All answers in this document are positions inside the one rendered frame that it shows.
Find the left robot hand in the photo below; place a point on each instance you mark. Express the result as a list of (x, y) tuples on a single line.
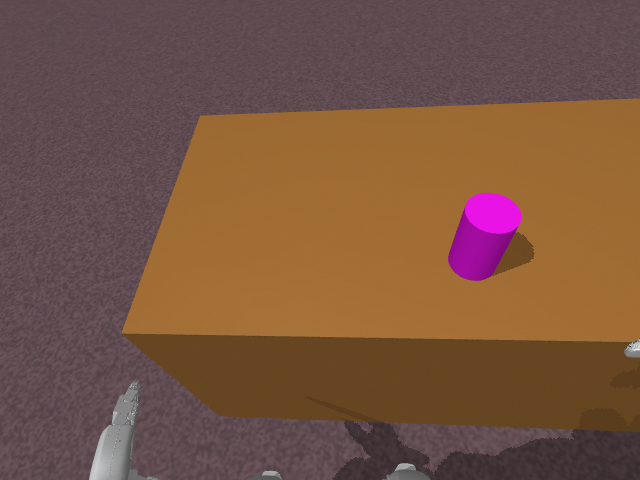
[(113, 456)]

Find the can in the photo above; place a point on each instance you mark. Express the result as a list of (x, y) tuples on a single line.
[(488, 223)]

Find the right robot hand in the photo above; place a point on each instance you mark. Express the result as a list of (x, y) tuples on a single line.
[(633, 349)]

